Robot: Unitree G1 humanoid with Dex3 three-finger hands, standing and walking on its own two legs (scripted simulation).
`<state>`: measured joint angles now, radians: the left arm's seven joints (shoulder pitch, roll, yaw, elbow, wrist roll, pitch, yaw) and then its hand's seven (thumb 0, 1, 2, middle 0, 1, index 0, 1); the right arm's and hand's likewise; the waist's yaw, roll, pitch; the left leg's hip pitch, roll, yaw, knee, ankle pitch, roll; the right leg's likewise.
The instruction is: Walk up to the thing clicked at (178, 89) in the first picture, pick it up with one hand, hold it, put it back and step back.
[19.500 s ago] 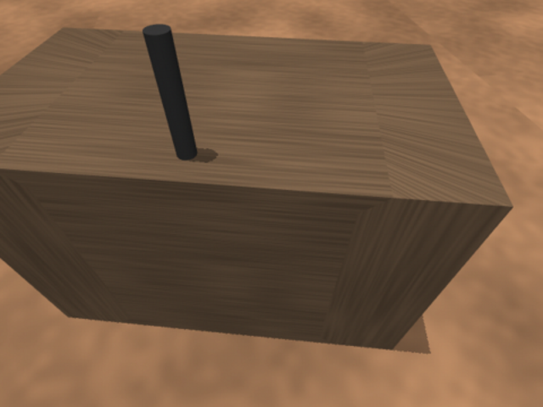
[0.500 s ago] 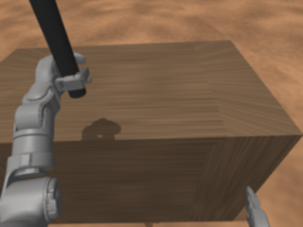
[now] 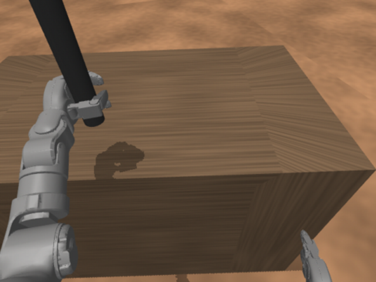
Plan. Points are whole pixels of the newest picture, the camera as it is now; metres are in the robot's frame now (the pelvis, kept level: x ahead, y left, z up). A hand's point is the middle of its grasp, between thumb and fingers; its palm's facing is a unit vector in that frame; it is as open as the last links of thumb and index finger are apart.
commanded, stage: crouch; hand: left
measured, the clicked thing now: (73, 67) +0.42 +0.20 +0.28
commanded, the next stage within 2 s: lower in 0.04 s
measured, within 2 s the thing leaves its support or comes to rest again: rests again in 1.46 s
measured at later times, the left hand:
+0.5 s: hand (104, 115) +0.43 +0.18 +0.16, palm faces +0.13 -0.99 -0.02, open 5.5 cm
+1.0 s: hand (108, 126) +0.44 +0.18 +0.13, palm faces +0.12 -0.99 -0.02, open 5.5 cm
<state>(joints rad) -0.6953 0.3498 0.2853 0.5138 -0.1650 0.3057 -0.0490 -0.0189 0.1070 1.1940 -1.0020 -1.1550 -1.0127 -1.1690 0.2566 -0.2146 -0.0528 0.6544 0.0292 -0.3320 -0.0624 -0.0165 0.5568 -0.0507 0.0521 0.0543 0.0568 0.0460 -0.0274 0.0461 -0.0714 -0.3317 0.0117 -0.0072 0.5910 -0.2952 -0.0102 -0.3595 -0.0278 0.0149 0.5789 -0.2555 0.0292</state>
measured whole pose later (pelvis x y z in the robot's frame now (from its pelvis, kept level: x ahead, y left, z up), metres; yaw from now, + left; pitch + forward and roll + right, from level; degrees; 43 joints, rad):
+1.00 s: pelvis +0.00 +0.00 +0.00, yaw +0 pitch +5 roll +0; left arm -0.62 0.34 0.26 0.75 -0.16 -0.05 -0.06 -0.02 0.11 1.19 -1.00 -1.16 -1.01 -1.17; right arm 0.23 -0.20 -0.02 0.58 0.03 -0.17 -0.06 -0.01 0.53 -0.06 0.05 0.05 0.06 0.05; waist -0.07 0.02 -0.05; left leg -0.39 0.02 0.00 0.61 -0.30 -0.01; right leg -0.41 -0.02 0.02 0.57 -0.25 0.03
